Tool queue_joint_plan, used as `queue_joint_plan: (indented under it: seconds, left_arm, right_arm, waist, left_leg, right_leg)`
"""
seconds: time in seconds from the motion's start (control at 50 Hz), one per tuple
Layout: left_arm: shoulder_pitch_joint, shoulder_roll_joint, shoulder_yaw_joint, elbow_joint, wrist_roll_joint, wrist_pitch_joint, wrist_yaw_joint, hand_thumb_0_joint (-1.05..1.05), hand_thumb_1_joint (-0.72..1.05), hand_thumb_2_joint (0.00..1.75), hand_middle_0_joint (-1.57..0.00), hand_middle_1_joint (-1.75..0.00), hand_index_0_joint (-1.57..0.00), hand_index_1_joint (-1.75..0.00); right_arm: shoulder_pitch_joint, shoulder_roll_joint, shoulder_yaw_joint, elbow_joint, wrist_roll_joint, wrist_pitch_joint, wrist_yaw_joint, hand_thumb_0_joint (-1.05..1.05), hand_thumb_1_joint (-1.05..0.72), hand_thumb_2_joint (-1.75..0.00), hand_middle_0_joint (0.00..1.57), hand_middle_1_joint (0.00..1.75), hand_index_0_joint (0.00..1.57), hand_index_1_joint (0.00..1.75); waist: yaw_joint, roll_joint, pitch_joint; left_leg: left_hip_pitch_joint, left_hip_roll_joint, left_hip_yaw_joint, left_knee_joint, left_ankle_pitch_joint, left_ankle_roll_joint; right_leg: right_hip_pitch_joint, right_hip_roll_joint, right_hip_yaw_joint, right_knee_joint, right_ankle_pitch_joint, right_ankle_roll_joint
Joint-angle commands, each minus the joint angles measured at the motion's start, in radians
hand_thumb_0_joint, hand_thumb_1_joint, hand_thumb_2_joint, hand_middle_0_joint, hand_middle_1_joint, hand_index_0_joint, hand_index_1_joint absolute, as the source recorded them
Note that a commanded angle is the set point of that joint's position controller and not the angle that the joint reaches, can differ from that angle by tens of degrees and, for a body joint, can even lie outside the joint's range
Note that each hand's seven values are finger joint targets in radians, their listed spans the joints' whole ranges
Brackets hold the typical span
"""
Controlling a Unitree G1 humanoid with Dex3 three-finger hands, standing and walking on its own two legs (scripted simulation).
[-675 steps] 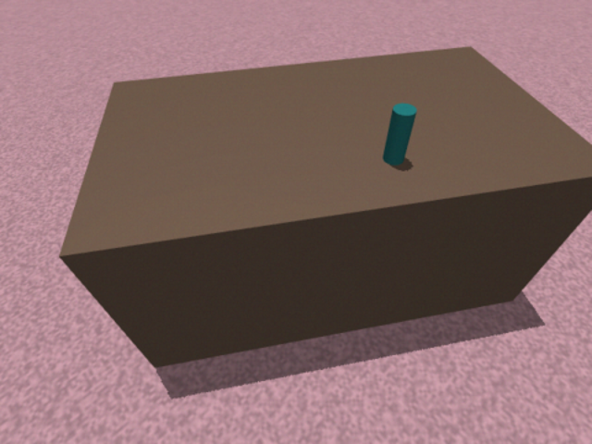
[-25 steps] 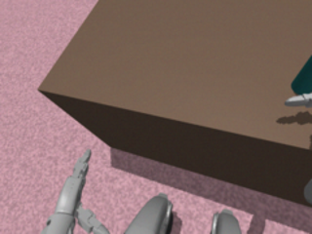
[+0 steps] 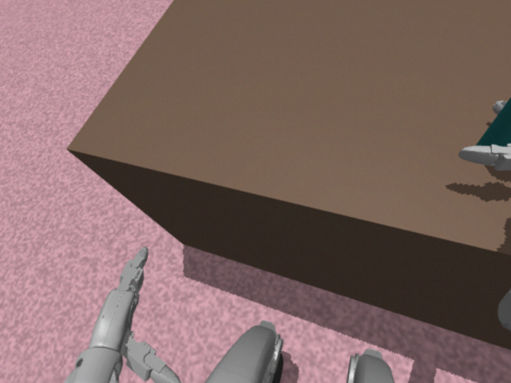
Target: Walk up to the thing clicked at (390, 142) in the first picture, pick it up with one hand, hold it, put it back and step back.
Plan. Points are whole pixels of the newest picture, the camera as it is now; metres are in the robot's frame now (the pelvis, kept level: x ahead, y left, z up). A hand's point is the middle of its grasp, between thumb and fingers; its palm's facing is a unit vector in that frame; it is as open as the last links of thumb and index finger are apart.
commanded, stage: close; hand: right
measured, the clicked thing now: out of the picture +0.54 -0.23 +0.05
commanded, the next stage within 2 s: settle in 0.14 s
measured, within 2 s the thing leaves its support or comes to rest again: leaves its support in 0.52 s
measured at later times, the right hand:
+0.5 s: hand out of the picture +0.53 -0.23 +0.06, palm faces +0.19 +0.98 +0.00, open 7.8 cm
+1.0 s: hand out of the picture +0.53 -0.23 +0.10, palm faces +0.20 +0.98 +0.00, open 7.9 cm
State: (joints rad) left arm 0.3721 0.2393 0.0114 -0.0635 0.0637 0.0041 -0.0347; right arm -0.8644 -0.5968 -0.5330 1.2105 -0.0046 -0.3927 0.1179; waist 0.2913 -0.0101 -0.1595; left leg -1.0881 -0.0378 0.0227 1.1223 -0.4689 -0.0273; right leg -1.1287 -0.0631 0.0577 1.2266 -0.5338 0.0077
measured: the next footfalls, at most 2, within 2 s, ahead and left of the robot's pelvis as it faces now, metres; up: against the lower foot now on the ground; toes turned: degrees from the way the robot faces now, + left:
none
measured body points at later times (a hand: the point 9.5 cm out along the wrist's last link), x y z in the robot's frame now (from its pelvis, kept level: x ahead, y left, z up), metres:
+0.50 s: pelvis -0.01 +0.00 +0.00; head +0.13 -0.05 +0.43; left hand +0.15 +0.26 +0.02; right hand +0.51 -0.28 +0.06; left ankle +0.03 +0.14 -0.64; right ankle +0.01 -0.12 -0.64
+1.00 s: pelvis +0.01 +0.00 +0.02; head +0.13 -0.04 +0.46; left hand +0.16 +0.26 +0.02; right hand +0.52 -0.28 +0.10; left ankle +0.03 +0.14 -0.64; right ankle +0.01 -0.12 -0.64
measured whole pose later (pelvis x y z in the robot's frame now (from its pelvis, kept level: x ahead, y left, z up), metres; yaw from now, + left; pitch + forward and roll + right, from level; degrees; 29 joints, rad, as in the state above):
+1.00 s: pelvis +0.01 +0.00 +0.02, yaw -1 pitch +22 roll +4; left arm 0.34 0.25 0.00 0.06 0.04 -0.01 -0.01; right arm -0.92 -0.60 -0.49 1.23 0.01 -0.33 0.11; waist 0.26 -0.01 -0.14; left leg -0.95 -0.03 0.01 1.00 -0.43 -0.03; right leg -0.99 -0.06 0.05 1.10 -0.49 0.01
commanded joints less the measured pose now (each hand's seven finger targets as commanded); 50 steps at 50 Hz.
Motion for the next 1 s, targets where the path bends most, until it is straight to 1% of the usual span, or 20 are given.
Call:
queue_joint_plan:
  seconds: [0.0, 0.02, 0.08, 0.14, 0.2, 0.24, 0.3, 0.36, 0.4, 0.44, 0.5, 0.56, 0.64, 0.72, 0.74, 0.76, 0.8, 0.88, 0.92, 0.98]
  left_arm:
    - [0.018, 0.191, 0.157, -0.175, -0.009, -0.057, 0.030, 0.00, -0.54, 0.05, -0.05, -0.05, -0.05, -0.05]
    - [0.015, 0.172, 0.136, -0.149, -0.008, -0.058, 0.027, 0.00, -0.54, 0.05, -0.04, -0.05, -0.04, -0.05]
    - [-0.013, 0.169, 0.115, -0.161, -0.004, -0.062, 0.034, 0.00, -0.54, 0.05, -0.04, -0.05, -0.04, -0.05]
    - [0.019, 0.140, 0.086, -0.092, 0.001, -0.064, 0.032, 0.00, -0.54, 0.05, -0.04, -0.05, -0.05, -0.05]
    - [-0.056, 0.171, 0.094, -0.194, 0.003, -0.075, 0.038, 0.00, -0.54, 0.04, -0.05, -0.05, -0.05, -0.05]
    - [0.023, 0.169, 0.093, -0.147, 0.006, -0.068, 0.035, 0.00, -0.57, 0.06, -0.07, -0.06, -0.06, -0.06]
    - [0.016, 0.180, 0.107, -0.186, -0.001, -0.071, 0.036, 0.00, -0.56, 0.06, -0.07, -0.06, -0.06, -0.06]
    - [0.060, 0.171, 0.105, -0.147, -0.002, -0.068, 0.036, 0.00, -0.56, 0.05, -0.07, -0.06, -0.06, -0.06]
    - [0.024, 0.172, 0.101, -0.159, -0.004, -0.071, 0.037, 0.00, -0.56, 0.06, -0.06, -0.06, -0.06, -0.06]
    - [0.008, 0.195, 0.124, -0.162, -0.005, -0.070, 0.043, 0.00, -0.56, 0.06, -0.06, -0.06, -0.05, -0.06]
    - [-0.002, 0.173, 0.109, -0.098, -0.005, -0.067, 0.041, 0.00, -0.56, 0.06, -0.06, -0.06, -0.05, -0.06]
    - [-0.045, 0.176, 0.095, -0.109, -0.007, -0.065, 0.048, 0.00, -0.56, 0.06, -0.06, -0.05, -0.05, -0.06]
    - [-0.017, 0.168, 0.092, -0.041, -0.009, -0.061, 0.045, 0.00, -0.55, 0.06, -0.06, -0.06, -0.05, -0.06]
    - [-0.016, 0.168, 0.089, -0.069, -0.013, -0.056, 0.043, 0.00, -0.54, 0.05, -0.06, -0.06, -0.06, -0.06]
    - [0.033, 0.166, 0.101, -0.019, -0.013, -0.052, 0.043, 0.00, -0.55, 0.06, -0.06, -0.05, -0.05, -0.06]
    - [0.001, 0.155, 0.084, -0.031, -0.015, -0.056, 0.039, 0.00, -0.55, 0.06, -0.06, -0.06, -0.05, -0.06]
    - [-0.017, 0.197, 0.126, -0.069, -0.018, -0.060, 0.047, 0.00, -0.54, 0.05, -0.06, -0.05, -0.06, -0.06]
    - [0.005, 0.149, 0.088, -0.028, -0.024, -0.062, 0.037, 0.00, -0.55, 0.06, -0.05, -0.05, -0.05, -0.06]
    - [-0.011, 0.170, 0.102, -0.043, -0.022, -0.067, 0.041, 0.00, -0.56, 0.06, -0.06, -0.05, -0.05, -0.06]
    - [-0.021, 0.168, 0.105, -0.024, -0.023, -0.067, 0.039, 0.00, -0.55, 0.06, -0.05, -0.05, -0.05, -0.06]
  right_arm:
    - [-0.454, -0.239, 0.001, -0.248, 0.012, -0.075, -0.026, 0.00, 0.11, -0.54, 0.94, 0.75, 0.93, 0.75]
    - [-0.409, -0.202, 0.017, -0.171, 0.011, -0.071, -0.026, 0.00, 0.07, -0.57, 0.97, 0.78, 0.96, 0.78]
    - [-0.553, -0.317, -0.013, -0.317, -0.001, -0.099, -0.032, 0.00, -0.03, -0.64, 1.05, 0.86, 1.04, 0.86]
    - [-0.477, -0.216, 0.047, -0.120, -0.002, -0.081, -0.015, 0.00, -0.12, -0.73, 1.11, 0.94, 1.11, 0.94]
    - [-0.531, -0.293, 0.007, -0.166, -0.010, -0.087, -0.015, 0.00, -0.17, -0.79, 1.15, 1.00, 1.15, 1.00]
    - [-0.474, -0.242, 0.026, -0.084, -0.004, -0.075, -0.008, 0.00, -0.26, -0.93, 1.16, 1.13, 1.18, 1.13]
    - [-0.517, -0.316, -0.013, -0.178, 0.003, -0.083, -0.013, 0.00, -0.37, -1.16, 1.22, 1.26, 1.24, 1.27]
    - [-0.503, -0.265, 0.022, -0.186, 0.011, -0.072, -0.008, 0.00, -0.48, -1.25, 1.28, 1.35, 1.30, 1.35]
    - [-0.563, -0.317, -0.004, -0.273, 0.012, -0.080, -0.017, 0.00, -0.52, -1.31, 1.31, 1.39, 1.32, 1.39]
    - [-0.568, -0.342, -0.011, -0.291, 0.011, -0.072, -0.026, 0.00, -0.49, -1.32, 1.32, 1.41, 1.34, 1.41]
    - [-0.543, -0.263, 0.026, -0.215, 0.017, -0.057, -0.032, 0.00, -0.45, -1.33, 1.33, 1.43, 1.35, 1.43]
    - [-0.633, -0.349, 0.000, -0.314, 0.005, -0.064, -0.049, 0.00, -0.36, -1.34, 1.34, 1.45, 1.37, 1.45]
    - [-0.519, -0.249, 0.050, -0.169, 0.010, -0.046, -0.038, 0.00, -0.36, -1.35, 1.34, 1.46, 1.37, 1.46]
    - [-0.578, -0.329, -0.004, -0.261, 0.020, -0.046, -0.038, 0.00, -0.34, -1.34, 1.35, 1.46, 1.38, 1.46]
    - [-0.545, -0.256, 0.036, -0.178, 0.023, -0.035, -0.031, 0.00, -0.33, -1.33, 1.34, 1.45, 1.37, 1.45]
    - [-0.493, -0.217, 0.052, -0.138, 0.026, -0.028, -0.024, 0.00, -0.33, -1.32, 1.34, 1.44, 1.37, 1.44]
    - [-0.567, -0.308, 0.008, -0.254, 0.022, -0.038, -0.027, 0.00, -0.34, -1.31, 1.33, 1.43, 1.37, 1.44]
    - [-0.467, -0.197, 0.051, -0.148, 0.038, -0.019, -0.008, 0.00, -0.36, -1.34, 1.34, 1.45, 1.37, 1.45]
    - [-0.560, -0.276, 0.016, -0.257, 0.037, -0.028, -0.009, 0.00, -0.38, -1.34, 1.32, 1.44, 1.35, 1.44]
    - [-0.583, -0.258, 0.034, -0.271, 0.036, -0.022, -0.006, 0.00, -0.39, -1.33, 1.32, 1.43, 1.35, 1.43]
  waist:
    - [0.004, -0.222, -0.484]
    - [0.003, -0.210, -0.429]
    - [-0.006, -0.299, -0.540]
    - [0.019, -0.266, -0.430]
    - [0.007, -0.278, -0.548]
    - [0.026, -0.253, -0.483]
    - [0.010, -0.270, -0.551]
    - [0.022, -0.280, -0.497]
    - [-0.005, -0.305, -0.561]
    - [-0.012, -0.321, -0.596]
    - [-0.007, -0.288, -0.521]
    - [-0.034, -0.302, -0.581]
    - [-0.023, -0.255, -0.500]
    - [-0.033, -0.251, -0.549]
    - [-0.004, -0.233, -0.482]
    - [-0.016, -0.205, -0.455]
    - [-0.016, -0.222, -0.532]
    - [-0.018, -0.195, -0.467]
    - [-0.029, -0.234, -0.551]
    - [-0.035, -0.266, -0.548]
  left_leg:
    - [0.234, -0.023, 0.024, -0.117, 0.309, 0.046]
    - [0.208, -0.026, 0.028, -0.122, 0.277, 0.048]
    - [0.213, -0.022, 0.023, -0.117, 0.285, 0.051]
    - [0.165, -0.026, 0.032, -0.120, 0.254, 0.052]
    - [0.218, -0.022, 0.028, -0.114, 0.295, 0.049]
    - [0.197, -0.026, 0.033, -0.117, 0.289, 0.049]
    - [0.231, -0.024, 0.034, -0.114, 0.311, 0.047]
    - [0.200, -0.026, 0.039, -0.125, 0.282, 0.049]
    - [0.214, -0.025, 0.034, -0.120, 0.299, 0.051]
    - [0.229, -0.025, 0.035, -0.126, 0.310, 0.051]
    - [0.240, -0.028, 0.034, -0.154, 0.306, 0.051]
    - [0.302, -0.023, 0.020, -0.163, 0.328, 0.051]
    - [0.307, -0.028, 0.027, -0.185, 0.349, 0.048]
    - [0.358, -0.022, 0.014, -0.197, 0.400, 0.040]
    - [0.340, -0.024, 0.018, -0.198, 0.400, 0.041]
    - [0.332, -0.023, 0.019, -0.203, 0.396, 0.039]
    - [0.346, -0.021, 0.017, -0.202, 0.397, 0.041]
    - [0.325, -0.023, 0.023, -0.205, 0.425, 0.037]
    - [0.354, -0.019, 0.017, -0.201, 0.449, 0.040]
    - [0.335, -0.021, 0.020, -0.202, 0.422, 0.046]
  right_leg:
    - [0.397, 0.024, -0.007, -0.155, 0.357, -0.020]
    - [0.374, 0.022, -0.002, -0.167, 0.330, -0.019]
    - [0.459, 0.015, 0.003, -0.172, 0.372, -0.010]
    - [0.416, 0.017, 0.006, -0.167, 0.355, -0.009]
    - [0.451, 0.016, 0.008, -0.158, 0.378, -0.012]
    - [0.419, 0.019, 0.005, -0.155, 0.367, -0.013]
    - [0.442, 0.021, 0.006, -0.154, 0.392, -0.014]
    - [0.452, 0.020, 0.007, -0.168, 0.373, -0.013]
    - [0.487, 0.020, 0.006, -0.164, 0.419, -0.009]
    - [0.528, 0.019, 0.004, -0.164, 0.444, -0.008]
    - [0.498, 0.026, -0.002, -0.181, 0.418, -0.011]
    - [0.511, 0.030, -0.012, -0.191, 0.407, -0.013]
    - [0.502, 0.036, -0.011, -0.211, 0.432, -0.014]
    - [0.524, 0.033, -0.019, -0.207, 0.462, -0.020]
    - [0.502, 0.037, -0.016, -0.218, 0.457, -0.019]
    - [0.484, 0.038, -0.016, -0.223, 0.449, -0.022]
    - [0.546, 0.030, -0.010, -0.228, 0.478, -0.019]
    - [0.541, 0.029, -0.011, -0.224, 0.535, -0.021]
    - [0.585, 0.029, -0.010, -0.227, 0.576, -0.015]
    - [0.625, 0.026, -0.009, -0.236, 0.600, -0.008]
